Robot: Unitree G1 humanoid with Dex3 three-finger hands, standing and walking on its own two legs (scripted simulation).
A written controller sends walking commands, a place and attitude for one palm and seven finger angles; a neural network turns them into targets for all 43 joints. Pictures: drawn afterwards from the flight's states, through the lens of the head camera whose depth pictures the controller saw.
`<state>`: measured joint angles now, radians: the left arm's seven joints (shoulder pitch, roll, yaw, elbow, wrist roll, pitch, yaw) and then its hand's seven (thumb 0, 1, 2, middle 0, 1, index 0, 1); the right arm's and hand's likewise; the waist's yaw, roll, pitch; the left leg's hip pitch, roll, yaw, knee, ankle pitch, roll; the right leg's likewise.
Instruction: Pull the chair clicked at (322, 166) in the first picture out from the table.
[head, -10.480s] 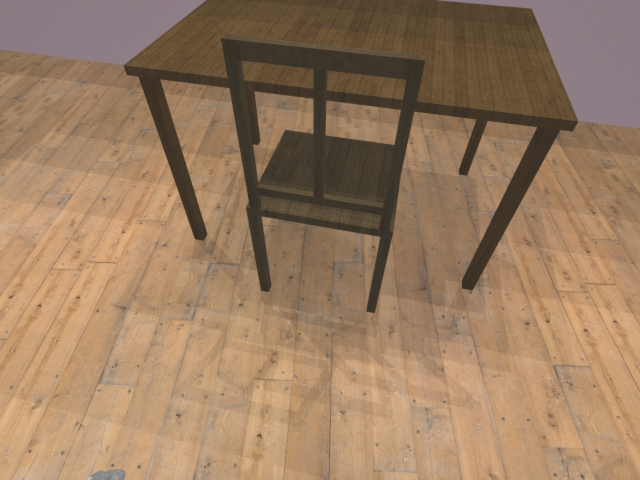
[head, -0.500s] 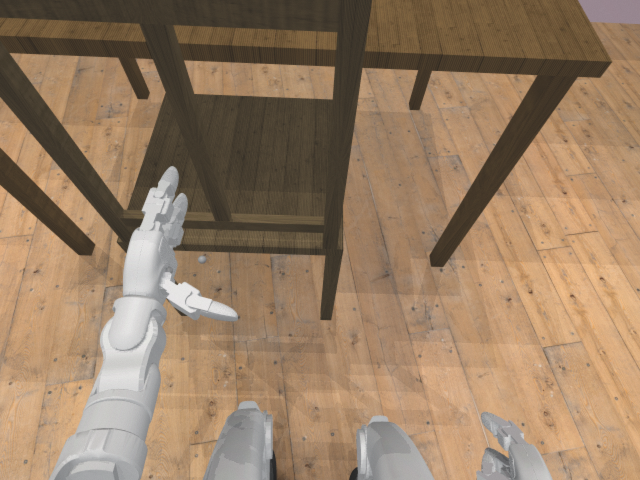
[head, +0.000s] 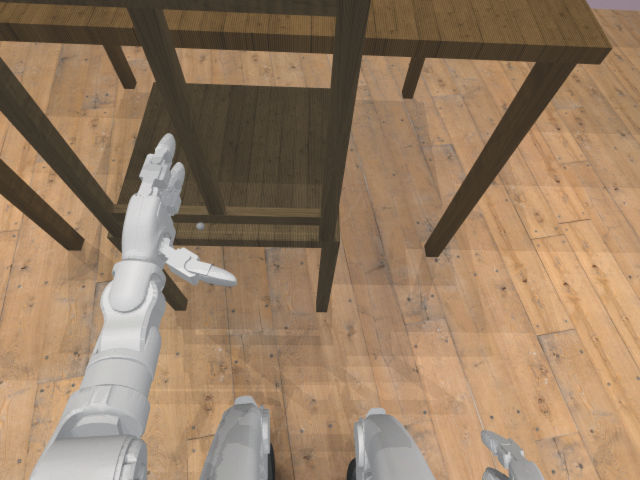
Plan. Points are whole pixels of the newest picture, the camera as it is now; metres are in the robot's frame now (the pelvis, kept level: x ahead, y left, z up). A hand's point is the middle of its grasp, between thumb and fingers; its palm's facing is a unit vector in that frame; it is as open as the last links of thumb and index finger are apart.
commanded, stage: push the fingers through the gap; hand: left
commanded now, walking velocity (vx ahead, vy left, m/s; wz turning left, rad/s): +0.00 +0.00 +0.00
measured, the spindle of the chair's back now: (191, 138) +0.54 +0.17 +0.06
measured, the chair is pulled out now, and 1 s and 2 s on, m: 0.00 0.00 0.00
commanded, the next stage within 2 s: hook a spindle and tug to test in 1.24 s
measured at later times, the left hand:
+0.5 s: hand (206, 191) +0.47 +0.14 +0.03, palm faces -0.03 -1.00 -0.05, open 17.0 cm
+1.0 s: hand (209, 171) +0.50 +0.14 +0.03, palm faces -0.03 -1.00 -0.04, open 17.0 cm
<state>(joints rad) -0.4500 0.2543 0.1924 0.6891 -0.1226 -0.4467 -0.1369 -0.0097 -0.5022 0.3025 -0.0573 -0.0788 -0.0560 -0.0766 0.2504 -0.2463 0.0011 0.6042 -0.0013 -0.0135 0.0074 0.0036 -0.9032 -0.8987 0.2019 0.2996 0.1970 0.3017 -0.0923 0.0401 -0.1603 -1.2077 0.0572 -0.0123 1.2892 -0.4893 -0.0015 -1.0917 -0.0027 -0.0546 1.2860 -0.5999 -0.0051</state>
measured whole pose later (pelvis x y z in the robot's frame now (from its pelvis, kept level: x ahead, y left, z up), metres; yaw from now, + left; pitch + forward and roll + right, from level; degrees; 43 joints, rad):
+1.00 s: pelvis +0.00 +0.01 -0.01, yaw -2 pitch +27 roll -3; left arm -0.80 0.36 0.34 1.03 -0.05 -0.48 -0.13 -0.01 -0.50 0.30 -0.06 -0.08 -0.06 -0.08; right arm 0.31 -0.25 0.01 0.63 -0.04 0.08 0.04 0.00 -0.90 -0.90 0.20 0.30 0.20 0.30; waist -0.16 0.05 -0.16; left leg -1.30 0.07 -0.01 1.32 -0.50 0.01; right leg -1.18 0.01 -0.05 1.30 -0.59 0.00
